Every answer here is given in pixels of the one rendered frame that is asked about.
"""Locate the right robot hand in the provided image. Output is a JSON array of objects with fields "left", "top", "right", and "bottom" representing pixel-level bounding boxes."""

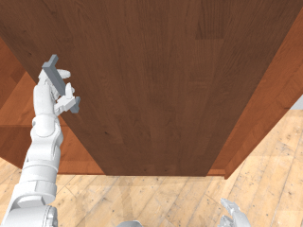
[{"left": 217, "top": 198, "right": 252, "bottom": 227}]

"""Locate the left robot hand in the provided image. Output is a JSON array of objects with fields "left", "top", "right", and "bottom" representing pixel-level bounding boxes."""
[{"left": 33, "top": 69, "right": 76, "bottom": 116}]

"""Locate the left robot forearm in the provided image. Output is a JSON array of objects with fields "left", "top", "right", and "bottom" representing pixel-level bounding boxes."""
[{"left": 0, "top": 113, "right": 63, "bottom": 227}]

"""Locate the handle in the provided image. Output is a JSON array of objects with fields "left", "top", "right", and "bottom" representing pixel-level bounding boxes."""
[{"left": 42, "top": 54, "right": 80, "bottom": 114}]

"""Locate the wardrobe door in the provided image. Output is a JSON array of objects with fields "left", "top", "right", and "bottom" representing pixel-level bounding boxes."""
[
  {"left": 210, "top": 7, "right": 303, "bottom": 169},
  {"left": 0, "top": 0, "right": 303, "bottom": 177}
]

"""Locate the left robot upper arm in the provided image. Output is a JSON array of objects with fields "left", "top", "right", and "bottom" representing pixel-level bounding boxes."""
[{"left": 3, "top": 205, "right": 59, "bottom": 227}]

